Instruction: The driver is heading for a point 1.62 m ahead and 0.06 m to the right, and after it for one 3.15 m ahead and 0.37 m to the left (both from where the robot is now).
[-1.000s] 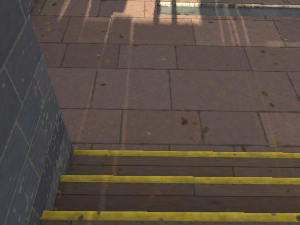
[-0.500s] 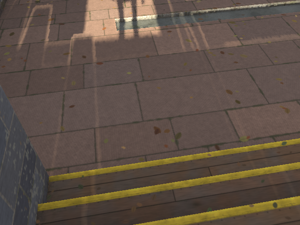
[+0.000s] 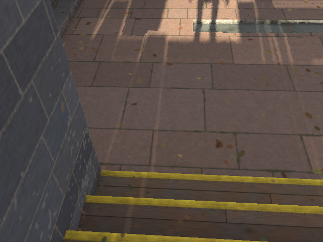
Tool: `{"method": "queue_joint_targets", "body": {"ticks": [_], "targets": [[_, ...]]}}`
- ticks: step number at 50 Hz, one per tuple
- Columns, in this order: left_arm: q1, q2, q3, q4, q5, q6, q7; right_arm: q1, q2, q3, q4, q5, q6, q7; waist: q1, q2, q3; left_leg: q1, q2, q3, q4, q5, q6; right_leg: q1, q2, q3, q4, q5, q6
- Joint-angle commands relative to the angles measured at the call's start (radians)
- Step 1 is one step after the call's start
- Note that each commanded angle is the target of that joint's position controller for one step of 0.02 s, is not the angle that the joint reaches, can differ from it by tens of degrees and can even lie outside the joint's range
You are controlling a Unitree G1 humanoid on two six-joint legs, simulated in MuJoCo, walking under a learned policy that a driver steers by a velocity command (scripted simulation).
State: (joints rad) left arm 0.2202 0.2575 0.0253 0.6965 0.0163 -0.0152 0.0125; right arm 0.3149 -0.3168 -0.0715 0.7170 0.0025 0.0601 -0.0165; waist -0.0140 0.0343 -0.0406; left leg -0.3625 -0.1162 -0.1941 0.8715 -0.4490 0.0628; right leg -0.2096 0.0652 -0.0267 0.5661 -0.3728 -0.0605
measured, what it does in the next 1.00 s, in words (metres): goes down: left foot 0.17 m lower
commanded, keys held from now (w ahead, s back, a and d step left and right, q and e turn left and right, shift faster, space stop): w+q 0.14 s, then w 0.12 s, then w+e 0.74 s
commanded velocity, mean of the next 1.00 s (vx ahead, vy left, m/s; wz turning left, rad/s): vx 0.48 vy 0.00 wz -0.10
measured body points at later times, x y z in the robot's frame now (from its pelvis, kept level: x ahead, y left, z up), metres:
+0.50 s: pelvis +0.13 +0.09 -0.08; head +0.15 +0.10 +0.37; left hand -0.01 +0.34 -0.21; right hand +0.39 -0.11 -0.16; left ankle +0.26 +0.24 -0.81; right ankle -0.04 -0.08 -0.73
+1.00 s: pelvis +0.33 +0.11 -0.21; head +0.33 +0.11 +0.24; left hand +0.56 +0.33 -0.30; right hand +0.20 -0.13 -0.34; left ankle +0.22 +0.25 -0.90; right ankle +0.45 -0.05 -0.85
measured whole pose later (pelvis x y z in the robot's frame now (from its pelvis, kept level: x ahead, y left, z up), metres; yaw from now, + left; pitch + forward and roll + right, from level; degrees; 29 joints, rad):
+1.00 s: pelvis +0.33 +0.11 -0.21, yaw -7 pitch -2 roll +0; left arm 0.07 0.25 0.09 0.76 0.06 0.02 -0.02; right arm 0.57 -0.22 -0.06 0.96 -0.04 -0.10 -0.04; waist -0.09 -0.01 0.02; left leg -0.14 0.15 0.21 0.85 -0.66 -0.06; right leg -0.77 0.02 0.09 1.13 0.16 -0.07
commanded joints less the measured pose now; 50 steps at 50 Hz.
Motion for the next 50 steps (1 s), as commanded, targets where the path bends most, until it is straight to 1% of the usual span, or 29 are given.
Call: {"method": "queue_joint_targets", "body": {"ticks": [1,3,6,10,14,15,17,18,21,24,26,27,28,29,30,31,32,33,34,35,36,37,38,39,41,45,46,49,50], "targets": [[0.073,0.125,0.037,-0.029,0.001,-0.021,-0.008,-0.085,-0.11,-0.022,-0.093,-0.011,-0.016,0.005,0.018,-0.084,0.127,-0.402,0.1,0.012,0.241,0.077,-0.001,0.153,-0.403,0.438,-0.305,0.244,-0.113],[0.062,0.133,0.034,-0.015,0.018,-0.045,-0.004,-0.067,-0.094,-0.025,-0.064,-0.019,-0.002,0.031,0.009,-0.147,0.131,-0.339,0.11,0.053,0.292,0.26,-0.014,0.083,-0.327,0.277,-0.308,0.331,-0.119],[0.131,0.144,0.037,0.027,0.011,-0.06,0.0,-0.085,-0.081,-0.028,-0.056,-0.015,0.006,0.039,0.011,-0.108,0.118,-0.332,0.1,0.069,0.296,0.39,-0.017,0.072,-0.309,0.168,-0.258,0.455,-0.105],[0.233,0.164,0.042,0.08,0.003,-0.079,0.0,-0.175,-0.092,-0.043,-0.046,-0.028,0.012,0.03,0.031,-0.111,0.143,-0.453,0.097,0.011,0.197,0.512,-0.027,0.157,-0.306,0.136,-0.206,0.329,-0.072],[0.365,0.16,0.045,0.143,0.021,-0.092,-0.008,-0.29,-0.065,-0.042,-0.046,-0.038,0.003,0.036,0.105,-0.132,0.176,-0.564,0.1,-0.006,0.099,0.555,-0.03,0.239,-0.346,0.162,-0.136,0.316,-0.121],[0.358,0.162,0.046,0.159,0.008,-0.097,-0.001,-0.319,-0.072,-0.044,-0.052,-0.038,-0.007,0.043,0.087,-0.108,0.204,-0.552,0.112,-0.047,0.005,0.632,-0.033,0.201,-0.354,0.171,-0.123,0.228,-0.118],[0.344,0.178,0.048,0.156,0.029,-0.113,-0.003,-0.397,-0.041,-0.026,-0.06,-0.033,-0.016,0.055,0.105,-0.097,0.244,-0.475,0.109,0.05,-0.105,0.74,-0.029,0.082,-0.323,0.158,-0.124,0.025,-0.121],[0.325,0.165,0.04,0.157,0.021,-0.109,0.005,-0.387,-0.035,-0.026,-0.042,-0.042,-0.021,0.068,0.1,-0.085,0.236,-0.39,0.118,0.036,-0.156,0.809,-0.027,0.023,-0.324,0.17,-0.068,0.045,-0.131],[0.274,0.154,0.034,0.152,0.008,-0.117,-0.009,-0.38,-0.011,0.002,-0.012,-0.008,-0.032,0.082,0.097,-0.078,0.18,-0.024,0.165,0.182,-0.336,0.986,-0.038,-0.15,-0.236,0.096,-0.012,-0.075,-0.077],[0.3,0.15,0.042,0.168,0.029,-0.067,0.023,-0.288,-0.058,-0.007,0.061,-0.006,-0.041,0.05,0.107,-0.092,0.151,-0.041,0.27,0.102,-0.558,0.982,-0.041,0.085,-0.239,0.152,0.22,0.153,-0.081],[0.302,0.167,0.052,0.189,0.013,-0.027,0.029,0.045,-0.084,-0.024,0.175,-0.042,-0.063,0.014,-0.046,-0.007,-0.006,0.356,0.219,0.194,-0.602,0.957,-0.04,0.009,-0.146,0.09,0.666,0.226,-0.071],[0.313,0.132,0.051,0.205,-0.002,-0.017,0.028,0.227,-0.131,-0.042,0.24,-0.072,-0.077,0.016,-0.138,0.089,-0.06,0.582,0.258,0.172,-0.569,0.909,-0.008,-0.179,-0.037,0.065,1.071,-0.134,-0.058],[0.504,0.036,0.04,0.242,-0.027,-0.023,0.019,0.289,-0.171,-0.029,0.254,-0.083,-0.095,0.035,-0.03,0.244,-0.181,0.863,0.374,0.135,-0.133,1.271,-0.009,-0.503,-0.004,0.106,1.402,-0.646,-0.027],[0.509,0.017,0.023,0.226,-0.038,-0.041,0.022,0.287,-0.166,-0.039,0.235,-0.056,-0.094,0.052,-0.054,0.234,-0.196,0.854,0.461,0.018,-0.121,1.247,0.02,-0.684,-0.041,0.145,1.434,-0.566,-0.045],[0.415,0.029,0.025,0.217,-0.024,-0.042,0.027,0.273,-0.151,-0.041,0.22,-0.052,-0.094,0.057,-0.074,0.152,-0.136,0.702,0.507,-0.044,-0.25,1.014,0.046,-0.739,-0.047,0.14,1.461,-0.427,-0.039],[0.291,0.008,0.016,0.139,0.003,-0.024,0.034,0.238,-0.226,-0.058,0.219,-0.044,-0.103,0.047,-0.053,0.208,-0.125,0.561,0.633,-0.221,-0.459,0.368,0.165,-0.823,-0.053,0.077,1.524,-0.304,-0.022],[0.126,0.056,0.022,0.074,0.052,-0.004,0.033,0.163,-0.162,-0.041,0.206,-0.009,-0.124,0.031,-0.06,0.183,-0.021,0.394,0.636,-0.312,-0.582,0.076,0.225,-0.852,-0.098,0.092,1.457,-0.232,-0.015],[0.021,0.118,0.04,0.05,0.046,-0.007,0.024,-0.006,-0.057,-0.002,0.166,-0.015,-0.148,0.024,-0.023,0.065,0.128,0.159,0.572,-0.159,-0.611,0.041,0.173,-0.756,-0.128,0.206,1.106,0.027,0.001],[0.055,0.1,0.04,0.072,0.041,0.003,0.012,-0.06,-0.041,0.004,0.169,-0.033,-0.163,0.018,0.033,0.092,0.189,0.013,0.542,-0.104,-0.605,0.164,0.155,-0.651,-0.137,0.177,1.046,0.09,0.022],[0.078,0.076,0.039,0.078,0.027,0.005,-0.009,-0.092,-0.004,0.017,0.187,-0.017,-0.171,-0.002,0.103,0.069,0.24,-0.16,0.472,0.006,-0.605,0.197,0.115,-0.51,-0.146,0.212,0.724,0.312,0.064],[0.061,0.05,0.035,0.079,0.043,0.011,-0.024,-0.062,-0.009,0.022,0.192,-0.018,-0.176,-0.012,0.091,0.09,0.225,-0.184,0.444,0.05,-0.59,0.282,0.109,-0.438,-0.107,0.162,0.659,0.376,0.083],[0.089,0.027,0.029,0.089,0.058,0.022,-0.03,0.003,-0.04,0.01,0.212,0.005,-0.185,-0.016,0.094,0.118,0.173,-0.128,0.445,0.066,-0.551,0.462,0.12,-0.417,-0.089,0.143,0.65,0.405,0.078],[0.134,-0.004,0.018,0.108,0.062,0.035,-0.027,0.044,-0.075,0.0,0.227,0.007,-0.187,-0.011,0.104,0.14,0.112,-0.046,0.471,0.075,-0.489,0.66,0.128,-0.427,-0.075,0.125,0.685,0.388,0.064],[0.171,0.015,0.031,0.129,0.049,0.043,-0.028,0.08,-0.088,-0.012,0.224,0.0,-0.192,-0.002,0.106,0.136,0.067,-0.003,0.476,0.082,-0.429,0.695,0.137,-0.437,-0.055,0.103,0.759,0.444,0.043],[0.067,0.032,0.046,0.101,0.035,0.052,-0.026,0.148,-0.053,-0.008,0.218,-0.004,-0.178,0.002,0.06,0.119,0.086,0.076,0.474,0.108,-0.402,0.53,0.123,-0.542,-0.055,0.104,0.763,0.435,0.008],[-0.2,0.03,0.062,0.011,0.045,0.048,-0.03,0.291,-0.022,-0.007,0.218,-0.028,-0.158,-0.011,-0.051,0.088,0.194,0.266,0.48,0.088,-0.35,0.197,0.087,-0.787,-0.052,0.123,0.641,0.491,-0.013],[-0.284,0.024,0.065,-0.014,0.05,0.037,-0.03,0.344,0.001,-0.004,0.239,-0.029,-0.165,-0.024,-0.088,0.069,0.213,0.389,0.506,0.046,-0.289,0.11,0.077,-0.921,-0.079,0.219,0.593,0.56,-0.011],[-0.363,0.026,0.074,-0.049,0.045,0.006,-0.037,0.381,-0.019,-0.013,0.233,-0.042,-0.166,-0.034,-0.12,0.063,0.237,0.425,0.542,0.061,-0.241,0.218,0.074,-0.972,-0.088,0.183,0.517,0.528,-0.014],[-0.387,0.022,0.068,-0.045,0.022,-0.006,-0.041,0.358,-0.051,-0.018,0.215,-0.055,-0.169,-0.031,-0.132,0.07,0.23,0.398,0.537,0.102,-0.235,0.18,0.048,-0.938,-0.086,0.119,0.469,0.546,-0.014]]}}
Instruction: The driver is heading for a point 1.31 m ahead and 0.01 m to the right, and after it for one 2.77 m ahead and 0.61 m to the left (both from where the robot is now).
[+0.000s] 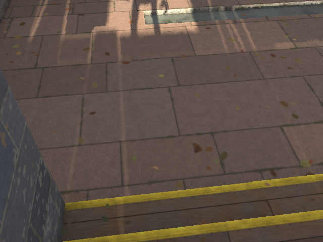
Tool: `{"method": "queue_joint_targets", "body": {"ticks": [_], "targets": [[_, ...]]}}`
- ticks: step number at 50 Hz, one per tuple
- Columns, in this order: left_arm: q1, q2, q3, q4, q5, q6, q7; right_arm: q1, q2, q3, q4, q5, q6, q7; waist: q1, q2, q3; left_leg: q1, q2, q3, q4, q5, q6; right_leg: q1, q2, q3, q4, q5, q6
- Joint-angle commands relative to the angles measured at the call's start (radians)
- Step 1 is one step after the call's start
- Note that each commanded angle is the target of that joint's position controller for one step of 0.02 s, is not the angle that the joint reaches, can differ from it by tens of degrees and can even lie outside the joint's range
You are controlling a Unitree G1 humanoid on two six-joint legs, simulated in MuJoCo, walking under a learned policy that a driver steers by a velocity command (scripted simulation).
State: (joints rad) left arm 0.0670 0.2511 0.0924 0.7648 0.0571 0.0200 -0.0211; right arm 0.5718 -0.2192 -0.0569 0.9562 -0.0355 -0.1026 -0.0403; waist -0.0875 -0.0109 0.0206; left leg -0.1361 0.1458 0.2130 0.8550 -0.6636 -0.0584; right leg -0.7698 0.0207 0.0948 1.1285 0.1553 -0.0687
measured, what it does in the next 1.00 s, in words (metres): goes down: right foot 0.17 m lower, then left foot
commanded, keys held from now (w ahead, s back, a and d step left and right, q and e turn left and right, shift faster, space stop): w+e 0.12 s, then e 0.12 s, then q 0.76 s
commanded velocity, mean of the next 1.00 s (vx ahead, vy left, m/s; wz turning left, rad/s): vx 0.18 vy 0.00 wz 0.05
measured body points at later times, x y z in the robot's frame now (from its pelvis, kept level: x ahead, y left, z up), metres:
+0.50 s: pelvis +0.20 -0.11 -0.13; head +0.21 -0.13 +0.32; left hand +0.24 +0.12 -0.27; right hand +0.25 -0.34 -0.29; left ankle +0.31 +0.03 -0.78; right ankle +0.23 -0.15 -0.85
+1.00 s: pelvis +0.19 -0.09 -0.11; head +0.21 -0.06 +0.34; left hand +0.31 +0.19 -0.23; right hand +0.31 -0.35 -0.22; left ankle +0.18 +0.00 -0.85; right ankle +0.23 -0.21 -0.76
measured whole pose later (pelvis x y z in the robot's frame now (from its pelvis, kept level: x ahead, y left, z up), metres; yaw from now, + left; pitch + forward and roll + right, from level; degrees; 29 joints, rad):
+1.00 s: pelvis +0.19 -0.09 -0.11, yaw +7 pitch +1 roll -1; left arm 0.13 0.28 0.03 0.72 0.04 0.06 0.01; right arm 0.27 -0.26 -0.04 0.76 -0.01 0.07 -0.02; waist -0.01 -0.03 0.02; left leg -0.25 -0.07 -0.10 0.49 -0.25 0.07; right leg -0.64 0.04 0.01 1.19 -0.38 0.06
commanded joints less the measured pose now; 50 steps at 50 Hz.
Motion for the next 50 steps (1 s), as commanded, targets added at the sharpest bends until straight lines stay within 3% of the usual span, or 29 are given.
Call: {"method": "queue_joint_targets", "body": {"ticks": [1,2,3,4,6,7,8,9,10,11,12,13,14,15,16,17,18,21,23,25,30,37,40,41,42,43,45,47,50], "targets": [[-0.245,0.031,-0.008,-0.12,-0.038,-0.049,-0.021,0.014,-0.121,-0.025,-0.044,-0.029,-0.018,-0.006,-0.034,0.022,0.189,-0.027,0.225,-0.203,-0.191,0.256,0.12,-0.156,-0.073,-0.006,-0.369,0.26,0.004],[-0.25,-0.031,-0.03,-0.115,-0.061,-0.051,-0.055,-0.024,-0.092,-0.012,-0.054,-0.02,-0.013,-0.003,-0.039,0.006,0.159,-0.234,0.157,-0.078,-0.23,0.124,0.083,0.184,-0.055,-0.114,-0.512,0.482,0.01],[-0.222,-0.042,-0.032,-0.092,-0.08,-0.047,-0.077,-0.059,-0.115,-0.019,-0.055,-0.009,-0.009,-0.004,-0.033,0.075,0.175,-0.336,0.155,-0.068,-0.234,0.072,0.088,0.337,-0.039,-0.146,-0.498,0.504,0.027],[-0.171,-0.032,-0.03,-0.067,-0.071,-0.041,-0.079,-0.09,-0.146,-0.031,-0.062,0.005,-0.006,-0.006,-0.013,0.11,0.177,-0.313,0.181,-0.061,-0.205,0.151,0.092,0.365,-0.054,-0.135,-0.493,0.445,0.026],[-0.026,0.022,-0.016,0.019,-0.038,-0.022,-0.039,-0.055,-0.149,-0.038,-0.045,-0.002,0.022,0.0,0.014,0.097,0.155,-0.142,0.157,-0.019,0.007,0.416,0.092,0.404,-0.065,-0.17,-0.603,0.279,0.008],[0.155,0.062,0.0,0.082,-0.006,-0.034,-0.018,-0.029,-0.156,-0.035,-0.023,0.007,0.037,-0.005,0.1,0.062,0.053,-0.079,0.131,-0.008,0.259,0.61,0.101,0.578,-0.033,-0.191,-0.686,0.271,0.0],[0.357,0.095,0.018,0.16,0.01,-0.038,-0.006,-0.057,-0.173,-0.041,-0.012,0.026,0.054,-0.015,0.214,0.067,-0.07,-0.138,0.095,0.009,0.583,0.699,0.109,0.841,-0.021,-0.19,-0.735,0.312,-0.01],[0.413,0.187,0.043,0.205,0.032,-0.044,0.0,-0.037,-0.135,-0.048,0.014,0.032,0.067,-0.032,0.248,-0.172,-0.054,-0.338,-0.058,0.005,1.047,-0.054,0.091,0.975,-0.094,-0.086,-0.755,0.379,-0.06],[0.407,0.273,0.028,0.178,0.004,-0.054,-0.014,0.091,-0.047,-0.027,-0.047,0.054,0.059,-0.02,0.102,-0.325,-0.183,-0.761,-0.078,-0.123,1.283,-0.289,0.064,1.324,-0.273,0.051,-0.296,1.297,-0.103],[0.398,0.27,0.029,0.141,-0.062,-0.043,-0.011,0.03,-0.096,-0.013,-0.112,0.044,0.053,-0.021,0.148,-0.227,-0.378,-0.792,-0.04,-0.176,1.247,-0.169,0.044,1.334,-0.348,0.196,-0.33,1.275,-0.17],[0.346,0.225,0.018,0.128,-0.08,-0.022,0.004,-0.053,-0.112,-0.015,-0.132,0.026,0.071,-0.03,0.146,-0.08,-0.369,-0.785,-0.042,-0.177,1.144,-0.074,0.025,1.184,-0.356,0.27,-0.486,0.882,-0.211],[0.292,0.188,0.002,0.118,-0.07,-0.015,0.021,-0.081,-0.078,0.0,-0.135,0.016,0.088,-0.034,0.12,-0.106,-0.34,-0.81,-0.052,-0.179,1.13,-0.04,0.014,1.07,-0.389,0.367,-0.593,0.542,-0.272],[0.251,0.127,-0.02,0.102,-0.066,-0.024,0.027,-0.074,-0.072,0.012,-0.106,-0.011,0.108,-0.025,0.098,-0.068,-0.256,-0.763,-0.023,-0.238,1.046,0.064,0.042,0.887,-0.381,0.359,-0.643,0.301,-0.278],[0.255,0.094,-0.037,0.107,-0.051,-0.037,0.025,-0.092,-0.07,0.014,-0.092,-0.013,0.136,-0.024,0.086,-0.068,-0.175,-0.686,-0.03,-0.251,1.008,0.076,0.058,0.697,-0.382,0.373,-0.659,0.274,-0.279],[0.237,0.058,-0.058,0.128,-0.044,-0.056,0.02,-0.099,-0.05,0.024,-0.09,-0.007,0.147,-0.027,0.043,-0.002,-0.125,-0.629,-0.038,-0.294,0.836,0.267,0.075,0.534,-0.334,0.291,-0.653,0.192,-0.224],[0.237,0.057,-0.062,0.138,-0.038,-0.071,0.019,-0.108,-0.041,0.028,-0.076,-0.009,0.156,-0.031,0.037,-0.027,-0.101,-0.596,-0.067,-0.291,0.807,0.29,0.082,0.454,-0.313,0.283,-0.643,0.248,-0.207],[0.197,0.045,-0.076,0.137,-0.042,-0.086,0.024,-0.153,-0.029,0.034,-0.087,0.006,0.155,-0.025,-0.001,0.023,-0.057,-0.493,-0.064,-0.325,0.547,0.423,0.067,0.323,-0.265,0.198,-0.704,0.229,-0.175],[0.23,0.029,-0.099,0.181,-0.049,-0.092,0.037,-0.164,-0.027,0.042,-0.059,0.011,0.163,-0.019,0.002,-0.049,-0.113,-0.345,-0.128,-0.347,0.321,0.535,0.053,0.398,-0.255,0.121,-0.687,0.467,-0.096],[0.215,0.058,-0.09,0.17,-0.053,-0.08,0.035,-0.141,-0.065,0.026,-0.027,0.025,0.173,-0.009,-0.004,-0.082,-0.135,-0.31,-0.147,-0.325,0.333,0.647,0.065,0.425,-0.242,0.088,-0.66,0.46,-0.056],[0.25,0.057,-0.09,0.158,-0.058,-0.061,0.044,-0.244,-0.083,0.02,-0.053,0.019,0.192,-0.001,0.036,-0.054,-0.074,-0.391,-0.153,-0.341,0.342,0.586,0.074,0.46,-0.261,0.112,-0.697,0.27,-0.05],[0.304,0.069,-0.075,0.126,-0.043,-0.011,0.076,-0.41,-0.051,0.029,-0.127,0.018,0.188,0.017,0.112,-0.053,0.052,-0.495,-0.144,-0.309,0.149,0.304,0.049,0.58,-0.266,0.089,-0.726,0.147,-0.084],[0.233,0.126,-0.04,0.054,-0.031,0.039,0.069,-0.41,-0.054,0.034,-0.193,0.037,0.185,0.035,0.136,-0.087,-0.05,-0.304,-0.185,-0.164,-0.015,0.136,0.093,0.599,-0.273,0.032,-0.693,-0.067,-0.175],[0.197,0.152,-0.022,0.031,-0.039,0.044,0.065,-0.329,-0.065,0.025,-0.195,0.043,0.165,0.04,0.077,-0.035,-0.068,-0.107,-0.184,-0.185,-0.4,0.333,0.149,0.524,-0.252,-0.018,-0.61,-0.261,-0.098],[0.188,0.131,-0.021,0.012,-0.043,0.04,0.058,-0.267,-0.132,0.006,-0.193,0.026,0.152,0.039,0.062,0.113,-0.078,0.075,-0.036,-0.454,-0.525,0.353,0.203,0.321,-0.181,-0.105,-0.396,-0.429,-0.021],[0.037,0.075,-0.039,-0.095,-0.043,0.03,0.06,-0.213,-0.271,-0.029,-0.203,0.027,0.153,0.043,0.001,0.299,-0.009,0.142,0.241,-0.881,-0.562,0.758,0.368,-0.033,0.047,-0.199,-0.247,-0.833,0.061],[-0.013,0.086,-0.044,-0.104,-0.022,0.024,0.055,-0.159,-0.268,-0.03,-0.191,0.017,0.146,0.029,-0.016,0.174,-0.008,0.168,0.244,-0.875,-0.544,0.893,0.437,-0.071,0.023,-0.042,-0.099,-0.836,0.075],[0.017,0.086,-0.047,-0.097,-0.04,0.011,0.046,-0.287,-0.204,-0.019,-0.222,0.011,0.154,0.005,0.068,0.075,-0.004,0.114,0.134,-0.654,-0.512,0.895,0.39,-0.065,-0.001,-0.038,0.014,-0.637,0.107],[0.064,0.101,-0.045,-0.085,-0.014,0.021,0.038,-0.369,-0.166,-0.013,-0.267,0.027,0.156,0.008,0.107,0.073,-0.065,0.043,0.035,-0.529,-0.458,1.103,0.348,0.041,0.006,-0.068,0.075,-0.513,0.13],[0.022,0.078,-0.061,-0.137,-0.011,0.045,0.023,-0.332,-0.171,-0.018,-0.292,0.034,0.156,0.022,0.089,0.064,-0.105,0.021,-0.007,-0.534,-0.42,1.012,0.314,0.012,0.023,-0.091,0.135,-0.493,0.149]]}}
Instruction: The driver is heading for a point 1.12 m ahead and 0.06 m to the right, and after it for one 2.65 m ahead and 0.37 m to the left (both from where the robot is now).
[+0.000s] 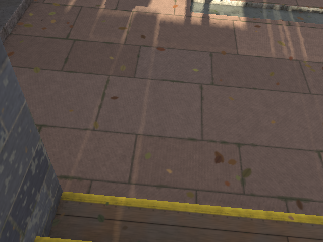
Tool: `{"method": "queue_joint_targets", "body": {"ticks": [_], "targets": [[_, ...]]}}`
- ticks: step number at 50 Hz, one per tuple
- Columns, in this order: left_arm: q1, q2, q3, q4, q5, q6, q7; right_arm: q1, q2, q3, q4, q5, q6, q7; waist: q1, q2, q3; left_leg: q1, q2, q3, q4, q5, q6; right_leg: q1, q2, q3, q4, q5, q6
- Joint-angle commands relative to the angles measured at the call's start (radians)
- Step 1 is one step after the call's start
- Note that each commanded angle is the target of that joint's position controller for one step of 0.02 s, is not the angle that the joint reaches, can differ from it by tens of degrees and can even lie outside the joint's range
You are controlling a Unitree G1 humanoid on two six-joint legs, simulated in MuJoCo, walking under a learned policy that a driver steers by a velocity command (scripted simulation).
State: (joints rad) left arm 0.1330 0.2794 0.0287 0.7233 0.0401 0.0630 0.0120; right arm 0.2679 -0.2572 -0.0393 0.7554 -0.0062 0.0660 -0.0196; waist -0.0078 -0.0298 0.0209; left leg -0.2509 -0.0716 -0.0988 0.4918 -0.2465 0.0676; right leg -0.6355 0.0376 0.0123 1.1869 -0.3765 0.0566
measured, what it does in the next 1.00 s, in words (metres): walks ahead: right foot, then left foot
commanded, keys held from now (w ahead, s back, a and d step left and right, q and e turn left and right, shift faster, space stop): q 0.18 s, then no key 0.12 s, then e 0.24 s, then w+e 0.46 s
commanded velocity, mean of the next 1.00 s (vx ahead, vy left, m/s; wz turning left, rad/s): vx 0.13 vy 0.00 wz -0.05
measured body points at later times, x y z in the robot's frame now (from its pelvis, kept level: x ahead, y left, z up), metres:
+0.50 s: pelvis +0.00 -0.06 +0.00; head +0.02 -0.10 +0.45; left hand -0.02 +0.18 -0.12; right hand +0.19 -0.29 -0.13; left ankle +0.07 +0.11 -0.68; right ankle +0.02 -0.12 -0.74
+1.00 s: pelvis +0.12 -0.02 +0.00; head +0.13 +0.00 +0.44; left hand +0.25 +0.24 -0.13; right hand +0.12 -0.30 -0.12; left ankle +0.06 +0.05 -0.74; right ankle +0.14 -0.16 -0.67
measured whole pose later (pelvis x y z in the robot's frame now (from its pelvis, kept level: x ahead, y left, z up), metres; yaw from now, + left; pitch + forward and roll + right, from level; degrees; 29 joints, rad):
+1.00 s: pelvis +0.12 -0.02 +0.00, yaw -7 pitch +1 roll +0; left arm 0.28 0.30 0.07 0.76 0.03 0.03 -0.04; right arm 0.39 -0.25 -0.03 0.82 -0.02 -0.04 -0.01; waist -0.01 -0.05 -0.02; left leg -0.11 -0.07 0.05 0.44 -0.35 0.08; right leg -0.58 0.08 0.12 1.09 -0.26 -0.07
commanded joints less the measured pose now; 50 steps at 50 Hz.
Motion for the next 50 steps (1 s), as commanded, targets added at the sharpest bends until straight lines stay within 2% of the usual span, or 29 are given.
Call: {"method": "queue_joint_targets", "body": {"ticks": [1,4,5,9,12,14,15,16,17,18,19,20,23,25,27,29,31,34,38,40,41,42,43,44,45,46,47,49,50], "targets": [[-0.058,0.039,-0.005,-0.114,0.004,0.006,-0.01,-0.02,-0.144,-0.04,-0.098,0.005,-0.012,0.002,0.005,0.096,-0.099,0.113,0.197,-0.232,-0.055,0.54,0.177,-0.119,0.006,-0.012,0.046,0.053,0.024],[-0.111,0.014,-0.031,-0.183,0.01,-0.001,-0.004,0.01,-0.176,-0.05,-0.128,-0.007,-0.015,-0.009,-0.034,0.147,-0.09,0.089,0.18,-0.321,-0.073,0.318,0.165,-0.122,0.022,-0.011,-0.048,0.06,0.02],[-0.134,0.029,-0.031,-0.198,0.01,-0.01,-0.004,0.002,-0.195,-0.055,-0.139,-0.016,-0.011,-0.006,-0.045,0.145,-0.081,0.069,0.186,-0.355,-0.095,0.238,0.166,-0.1,0.031,-0.002,-0.077,0.068,0.017],[-0.121,0.049,-0.038,-0.232,-0.01,-0.022,-0.003,-0.046,-0.205,-0.064,-0.191,-0.028,-0.005,0.013,-0.038,0.211,-0.081,0.035,0.192,-0.419,-0.12,0.186,0.175,0.029,0.045,0.028,-0.238,0.016,-0.004],[-0.021,0.036,-0.046,-0.218,-0.035,-0.031,-0.001,-0.105,-0.19,-0.062,-0.212,-0.032,0.006,0.018,0.0,0.223,-0.09,-0.066,0.171,-0.396,-0.12,0.191,0.145,0.291,0.023,0.024,-0.449,0.031,-0.04],[0.122,0.025,-0.036,-0.168,-0.033,-0.028,0.012,-0.09,-0.154,-0.057,-0.21,-0.011,0.005,0.015,0.055,0.145,-0.066,-0.276,0.124,-0.358,-0.072,-0.009,0.089,0.627,0.007,-0.008,-0.665,0.093,-0.061],[0.171,0.041,-0.029,-0.162,-0.027,-0.035,0.021,-0.043,-0.114,-0.049,-0.194,-0.005,-0.003,0.017,0.066,0.015,-0.058,-0.437,0.049,-0.287,0.077,-0.23,0.05,0.801,-0.073,0.093,-0.736,0.01,-0.066],[0.241,0.076,-0.043,-0.183,-0.036,-0.037,0.014,-0.034,-0.014,-0.029,-0.205,-0.004,-0.006,0.023,0.074,-0.166,-0.083,-0.572,-0.056,-0.138,0.398,-0.476,-0.025,0.833,-0.339,0.418,-0.772,0.023,-0.084],[0.297,0.102,-0.032,-0.14,-0.024,-0.043,0.012,-0.137,-0.127,-0.06,-0.234,0.0,-0.02,0.026,0.123,-0.156,-0.004,-0.69,-0.128,-0.215,0.339,-0.438,-0.051,0.749,-0.364,0.642,-0.871,0.192,-0.105],[0.296,0.072,-0.038,-0.098,-0.014,-0.054,0.019,-0.113,-0.137,-0.069,-0.188,0.001,-0.021,0.02,0.082,-0.1,0.036,-0.672,-0.089,-0.268,0.352,-0.331,-0.071,0.696,-0.343,0.633,-0.888,0.116,-0.073],[0.251,0.053,-0.043,-0.085,-0.015,-0.066,0.02,-0.073,-0.136,-0.069,-0.138,0.001,-0.004,0.018,0.044,-0.12,0.051,-0.596,-0.087,-0.237,0.368,-0.241,-0.086,0.61,-0.284,0.54,-0.9,0.047,-0.037],[0.207,0.033,-0.051,-0.072,-0.011,-0.07,0.015,-0.042,-0.107,-0.059,-0.089,-0.003,0.009,0.018,0.008,-0.123,0.027,-0.479,-0.086,-0.197,0.428,-0.174,-0.101,0.514,-0.227,0.462,-0.904,0.044,-0.02],[0.077,0.023,-0.049,-0.084,-0.025,-0.079,-0.004,-0.057,-0.09,-0.046,-0.045,-0.021,0.035,0.036,-0.062,-0.123,-0.001,-0.272,-0.02,-0.009,0.5,0.007,-0.135,0.28,-0.133,0.329,-0.938,0.056,-0.048],[0.09,0.055,-0.026,-0.085,-0.036,-0.078,-0.01,-0.143,-0.08,-0.035,-0.061,-0.026,0.039,0.03,-0.031,-0.112,0.017,-0.278,0.009,0.042,0.494,0.058,-0.139,0.266,-0.123,0.342,-0.931,0.103,-0.077],[0.183,0.071,-0.011,-0.073,-0.046,-0.06,-0.003,-0.206,-0.07,-0.023,-0.072,-0.025,0.036,0.012,0.015,-0.102,0.027,-0.367,0.023,0.037,0.454,0.037,-0.137,0.378,-0.145,0.401,-0.917,0.142,-0.111],[0.256,0.07,-0.001,-0.052,-0.051,-0.046,0.002,-0.244,-0.047,-0.007,-0.078,-0.026,0.025,0.01,0.05,-0.118,-0.001,-0.368,0.031,0.028,0.353,0.022,-0.138,0.457,-0.137,0.434,-0.934,0.009,-0.156],[0.31,0.093,0.017,-0.039,-0.041,-0.032,0.0,-0.264,-0.054,-0.003,-0.085,-0.017,0.01,0.01,0.077,-0.141,-0.004,-0.368,0.016,0.044,0.305,-0.026,-0.129,0.508,-0.14,0.479,-0.958,-0.099,-0.212],[0.335,0.103,0.031,-0.031,-0.025,-0.025,-0.016,-0.278,-0.047,0.003,-0.088,-0.008,-0.02,0.009,0.091,-0.118,0.015,-0.322,0.014,0.057,0.208,-0.101,-0.099,0.513,-0.149,0.512,-0.965,-0.134,-0.274],[0.314,0.116,0.051,-0.03,-0.02,-0.032,-0.033,-0.214,-0.041,0.008,-0.087,-0.004,-0.054,0.011,0.07,-0.084,-0.001,-0.174,-0.003,0.058,0.105,-0.163,-0.051,0.468,-0.147,0.547,-0.924,-0.069,-0.311],[0.231,0.112,0.052,-0.045,-0.034,-0.03,-0.027,-0.071,-0.02,0.01,-0.049,-0.004,-0.071,0.003,-0.023,-0.046,0.0,0.09,0.002,0.067,-0.069,-0.087,-0.029,0.303,-0.101,0.527,-0.855,-0.061,-0.281],[0.208,0.083,0.048,-0.052,-0.045,-0.033,-0.022,0.031,-0.039,0.003,-0.019,-0.009,-0.08,-0.007,-0.068,-0.003,-0.014,0.327,0.057,0.037,-0.106,-0.056,-0.019,0.124,-0.056,0.48,-0.762,-0.128,-0.245],[0.229,-0.005,0.03,-0.06,-0.049,-0.042,-0.022,0.127,-0.108,-0.012,-0.008,-0.024,-0.086,-0.016,-0.088,0.18,-0.05,0.51,0.261,-0.199,-0.188,-0.262,0.013,-0.039,0.048,0.324,-0.497,-0.257,-0.194],[0.169,0.031,0.04,-0.098,-0.048,-0.048,-0.02,0.176,-0.198,-0.035,-0.006,-0.025,-0.079,-0.018,-0.108,0.244,-0.013,0.514,0.424,-0.55,-0.266,-0.486,0.1,-0.261,0.16,0.201,-0.291,-0.286,-0.175],[0.117,0.107,0.057,-0.094,-0.017,-0.047,-0.016,0.176,-0.168,-0.034,0.02,-0.013,-0.08,-0.012,-0.08,0.117,0.091,0.444,0.433,-0.518,-0.245,-0.454,0.122,-0.348,0.073,0.195,-0.189,-0.187,-0.171],[0.124,0.097,0.057,-0.071,-0.008,-0.048,-0.024,0.152,-0.115,-0.02,0.009,-0.006,-0.088,-0.005,-0.056,0.077,0.107,0.384,0.396,-0.445,-0.236,-0.383,0.108,-0.329,0.046,0.198,-0.143,-0.099,-0.158],[0.154,0.08,0.054,-0.042,-0.013,-0.046,-0.033,0.123,-0.087,-0.013,0.005,-0.006,-0.099,-0.001,-0.022,0.079,0.116,0.332,0.351,-0.344,-0.243,-0.254,0.083,-0.294,0.022,0.189,-0.12,-0.019,-0.138],[0.177,0.072,0.056,-0.022,-0.007,-0.044,-0.043,0.105,-0.079,-0.011,-0.004,-0.007,-0.111,0.001,0.001,0.106,0.098,0.286,0.314,-0.261,-0.237,-0.065,0.07,-0.247,0.01,0.164,-0.085,0.046,-0.122],[0.19,0.088,0.066,0.014,-0.002,-0.034,-0.057,0.102,-0.097,-0.022,0.014,-0.024,-0.135,0.012,0.023,0.142,0.052,0.199,0.265,-0.07,-0.168,0.451,0.054,-0.135,-0.007,0.112,-0.002,0.216,-0.123],[0.179,0.094,0.068,0.019,-0.007,-0.026,-0.056,0.109,-0.1,-0.022,0.024,-0.022,-0.139,0.016,0.028,0.135,0.015,0.194,0.255,-0.017,-0.133,0.544,0.04,-0.112,-0.009,0.102,0.004,0.276,-0.125]]}}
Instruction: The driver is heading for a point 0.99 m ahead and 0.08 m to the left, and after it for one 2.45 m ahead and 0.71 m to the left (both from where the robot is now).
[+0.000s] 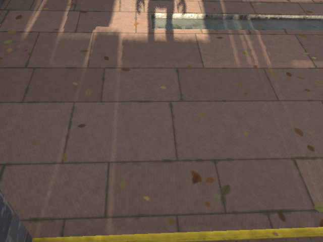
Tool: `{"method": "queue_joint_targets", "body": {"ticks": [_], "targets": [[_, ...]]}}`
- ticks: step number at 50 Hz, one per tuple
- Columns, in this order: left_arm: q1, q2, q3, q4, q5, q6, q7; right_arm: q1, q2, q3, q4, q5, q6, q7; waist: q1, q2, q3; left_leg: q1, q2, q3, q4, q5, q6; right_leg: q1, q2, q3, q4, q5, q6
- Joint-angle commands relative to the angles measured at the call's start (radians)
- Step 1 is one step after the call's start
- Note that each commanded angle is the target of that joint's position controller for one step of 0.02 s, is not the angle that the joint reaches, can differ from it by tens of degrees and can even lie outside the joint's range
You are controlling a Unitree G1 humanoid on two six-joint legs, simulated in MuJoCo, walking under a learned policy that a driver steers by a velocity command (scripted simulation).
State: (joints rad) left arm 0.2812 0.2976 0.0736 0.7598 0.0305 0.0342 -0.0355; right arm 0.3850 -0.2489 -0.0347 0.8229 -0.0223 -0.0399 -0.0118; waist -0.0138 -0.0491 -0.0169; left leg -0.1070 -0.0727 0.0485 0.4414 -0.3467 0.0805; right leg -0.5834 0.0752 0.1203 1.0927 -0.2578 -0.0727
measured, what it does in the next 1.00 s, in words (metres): goes down: right foot 0.17 m lower, then left foot 0.17 m lower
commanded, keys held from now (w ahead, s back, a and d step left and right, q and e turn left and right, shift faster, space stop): w+e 0.02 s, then w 0.28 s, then w+q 0.70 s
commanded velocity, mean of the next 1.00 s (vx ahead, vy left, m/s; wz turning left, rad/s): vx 0.48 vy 0.00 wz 0.15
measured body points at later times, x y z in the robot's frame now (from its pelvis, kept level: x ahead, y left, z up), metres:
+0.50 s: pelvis +0.25 -0.03 -0.18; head +0.26 -0.03 +0.27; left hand +0.32 +0.20 -0.33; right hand +0.16 -0.25 -0.33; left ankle +0.21 +0.12 -0.76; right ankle +0.25 -0.08 -0.90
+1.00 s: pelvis +0.51 +0.05 -0.35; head +0.53 +0.07 +0.10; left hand +0.43 +0.28 -0.51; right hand +0.66 -0.18 -0.48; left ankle +0.54 +0.11 -1.07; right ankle +0.42 -0.10 -0.85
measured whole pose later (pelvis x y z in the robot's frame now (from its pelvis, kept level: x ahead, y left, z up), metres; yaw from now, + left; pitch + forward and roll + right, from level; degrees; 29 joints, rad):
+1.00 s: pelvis +0.51 +0.05 -0.35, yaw +13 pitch -1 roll +0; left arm 0.36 0.20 0.02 1.02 0.04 -0.04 0.03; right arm 0.18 -0.22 -0.05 0.95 -0.02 -0.02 0.02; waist 0.05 -0.03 0.07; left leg -0.36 -0.09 0.06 0.64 -0.25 0.13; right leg -0.54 -0.07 -0.02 1.81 -0.64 -0.03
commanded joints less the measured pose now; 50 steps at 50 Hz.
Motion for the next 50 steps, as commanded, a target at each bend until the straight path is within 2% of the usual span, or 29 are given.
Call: {"method": "queue_joint_targets", "body": {"ticks": [1,7,9,11,14,16,17,18,19,20,21,23,24,25,27,28,29,31,34,40,42,43,44,45,46,47,48,49,50], "targets": [[0.014,0.073,0.023,-0.016,0.0,0.009,-0.006,0.004,-0.107,-0.026,-0.034,0.005,-0.036,0.009,0.033,0.151,0.06,0.016,0.255,-0.13,-0.056,0.721,0.015,-0.144,-0.045,-0.017,0.082,0.204,0.007],[-0.204,-0.034,-0.013,-0.003,0.015,-0.037,-0.035,0.14,-0.058,0.003,0.081,0.014,-0.06,-0.016,-0.032,0.107,0.12,-0.203,0.168,-0.055,0.12,0.289,-0.007,0.065,0.011,-0.07,-0.376,0.812,-0.024],[-0.274,-0.035,-0.026,-0.005,0.016,-0.052,-0.027,0.174,-0.077,0.005,0.099,0.004,-0.06,-0.013,-0.074,0.114,0.139,-0.144,0.178,-0.077,0.188,0.318,0.021,0.039,0.004,-0.112,-0.475,0.784,-0.029],[-0.33,-0.064,-0.046,-0.007,0.0,-0.06,-0.012,0.228,-0.039,0.018,0.155,-0.001,-0.038,-0.017,-0.12,0.139,0.16,-0.144,0.161,-0.064,0.282,0.406,0.026,0.104,-0.005,-0.17,-0.55,0.72,-0.023],[-0.239,-0.046,-0.048,0.041,-0.004,-0.064,0.018,0.271,-0.053,0.024,0.203,-0.039,0.002,-0.05,-0.106,0.095,0.178,-0.018,0.187,-0.108,0.49,0.523,0.065,0.137,-0.07,-0.155,-0.739,0.589,-0.034],[0.028,0.008,-0.024,0.159,0.003,-0.065,0.024,0.286,-0.064,0.025,0.231,-0.041,0.019,-0.059,0.01,0.049,0.084,-0.052,0.198,-0.149,0.811,0.559,0.097,0.414,-0.117,-0.123,-0.869,0.518,-0.062],[0.163,0.048,-0.007,0.209,0.016,-0.064,0.025,0.272,-0.076,0.017,0.232,-0.018,0.013,-0.042,0.082,-0.057,0.015,-0.223,0.105,-0.086,1.112,0.259,0.078,0.678,-0.159,-0.1,-0.863,0.625,-0.075],[0.291,0.095,0.001,0.232,0.016,-0.066,0.019,0.363,0.006,0.018,0.231,0.031,0.002,-0.039,0.059,-0.17,-0.182,-0.642,0.011,-0.081,1.526,-0.609,0.034,1.167,-0.388,0.067,-0.36,1.258,-0.172],[0.351,0.084,0.002,0.232,-0.035,-0.057,0.008,0.37,-0.072,0.006,0.205,0.056,-0.007,-0.055,0.117,-0.058,-0.327,-0.792,0.032,-0.163,1.543,-0.558,0.036,1.292,-0.485,0.17,-0.31,1.162,-0.228],[0.279,0.1,0.01,0.216,-0.038,-0.055,0.017,0.275,-0.099,0.005,0.169,0.051,-0.007,-0.056,0.131,-0.064,-0.275,-0.962,0.067,-0.114,1.472,-0.428,0.021,1.199,-0.542,0.263,-0.517,0.522,-0.331],[0.196,0.065,0.013,0.209,-0.029,-0.052,0.037,0.141,-0.127,-0.01,0.139,0.002,0.003,-0.044,0.109,-0.041,-0.131,-0.944,0.113,-0.1,1.382,-0.296,0.013,0.927,-0.498,0.284,-0.685,0.068,-0.335],[0.097,-0.023,-0.019,0.204,-0.003,-0.082,0.042,0.097,-0.122,-0.036,0.165,-0.037,0.023,-0.022,0.008,0.12,0.096,-0.744,0.159,-0.197,1.041,-0.024,-0.015,0.464,-0.43,0.206,-0.727,0.067,-0.251],[0.085,-0.026,-0.022,0.21,0.004,-0.098,0.043,0.121,-0.025,-0.022,0.205,-0.023,0.035,-0.007,-0.031,0.091,0.175,-0.596,0.157,-0.163,0.888,0.063,-0.04,0.241,-0.363,0.093,-0.762,0.139,-0.206],[0.097,-0.02,-0.023,0.226,-0.012,-0.117,0.044,0.077,0.018,-0.021,0.195,-0.028,0.044,0.01,-0.034,0.06,0.194,-0.523,0.147,-0.158,0.781,0.153,-0.064,0.138,-0.333,0.051,-0.774,0.177,-0.185],[0.145,0.006,-0.018,0.252,-0.019,-0.127,0.047,0.09,0.036,-0.02,0.195,-0.045,0.055,0.015,-0.043,-0.022,0.138,-0.532,0.141,-0.147,0.763,0.196,-0.064,0.167,-0.348,0.045,-0.715,0.369,-0.199],[0.143,0.027,-0.011,0.246,-0.005,-0.131,0.04,0.119,0.024,-0.027,0.201,-0.04,0.06,0.02,-0.059,-0.042,0.088,-0.544,0.136,-0.133,0.799,0.31,-0.042,0.204,-0.349,0.037,-0.678,0.404,-0.194],[0.132,-0.039,-0.021,0.266,-0.017,-0.143,0.042,0.016,-0.003,-0.044,0.164,-0.031,0.051,0.027,-0.052,-0.002,0.112,-0.65,0.155,-0.207,0.669,0.481,-0.022,0.276,-0.305,-0.004,-0.642,0.267,-0.147],[0.127,-0.036,-0.029,0.268,-0.01,-0.16,0.042,-0.073,-0.03,-0.055,0.132,-0.026,0.03,0.039,-0.034,-0.017,0.136,-0.67,0.14,-0.212,0.532,0.646,0.004,0.291,-0.289,-0.019,-0.617,0.131,-0.106],[0.071,-0.032,-0.04,0.264,-0.017,-0.164,0.052,-0.176,0.018,-0.034,0.115,-0.003,0.005,0.069,-0.018,0.003,0.116,-0.289,0.084,-0.076,0.328,1.03,0.006,0.032,-0.234,-0.162,-0.562,-0.184,-0.043],[0.271,0.003,-0.039,0.332,0.029,-0.115,0.081,-0.441,-0.007,-0.016,0.009,-0.007,0.011,0.058,0.158,-0.001,0.291,-0.54,0.139,-0.03,-0.01,0.668,0.013,0.441,-0.314,-0.104,-0.315,0.082,-0.085],[0.299,0.003,-0.047,0.349,0.034,-0.091,0.092,-0.281,-0.018,-0.024,0.068,-0.016,0.006,0.046,0.107,0.068,0.198,-0.305,0.112,0.049,-0.089,0.631,0.048,0.432,-0.307,-0.167,-0.069,0.279,-0.088],[0.267,0.033,-0.04,0.35,0.033,-0.082,0.099,-0.068,-0.044,-0.038,0.138,-0.009,0.007,0.049,-0.001,0.033,0.095,-0.069,0.118,0.02,-0.12,0.588,0.072,0.376,-0.31,-0.169,0.156,0.333,-0.099],[0.23,0.055,-0.032,0.332,0.024,-0.085,0.087,0.09,-0.085,-0.058,0.2,-0.023,0.011,0.05,-0.089,0.15,-0.002,0.16,0.054,0.093,-0.119,0.596,0.078,0.282,-0.225,-0.263,0.455,0.228,-0.073],[0.297,-0.008,-0.032,0.303,0.005,-0.085,0.078,0.136,-0.191,-0.082,0.206,-0.024,0.011,0.06,-0.043,0.362,-0.089,0.545,0.229,-0.097,0.221,1.094,0.186,-0.16,-0.104,-0.296,0.934,-0.597,-0.019],[0.26,0.011,-0.04,0.237,-0.021,-0.091,0.077,0.197,-0.208,-0.083,0.186,0.028,0.023,0.057,-0.091,0.277,-0.317,0.766,0.376,-0.327,0.378,1.134,0.296,-0.393,-0.127,-0.188,1.073,-0.648,0.01],[0.127,0.04,-0.033,0.165,-0.025,-0.103,0.072,0.207,-0.213,-0.081,0.152,0.026,0.031,0.039,-0.163,0.191,-0.342,0.759,0.464,-0.499,0.171,0.857,0.362,-0.553,-0.129,-0.167,1.026,-0.56,0.044],[0.033,0.023,-0.038,0.13,-0.009,-0.111,0.066,0.157,-0.212,-0.078,0.163,0.004,0.042,0.008,-0.125,0.175,-0.182,0.554,0.484,-0.596,-0.014,0.264,0.362,-0.617,-0.163,-0.099,0.797,-0.376,0.042],[-0.012,0.061,-0.021,0.142,0.021,-0.101,0.064,0.057,-0.143,-0.061,0.134,0.002,0.039,0.006,-0.081,0.053,-0.05,0.318,0.44,-0.576,-0.061,0.135,0.314,-0.53,-0.19,-0.095,0.684,-0.345,0.051],[-0.001,0.061,-0.015,0.143,0.026,-0.086,0.065,-0.017,-0.111,-0.041,0.123,-0.008,0.016,0.008,-0.015,0.032,0.03,0.104,0.426,-0.556,-0.027,0.227,0.292,-0.425,-0.22,-0.049,0.445,-0.15,0.068]]}}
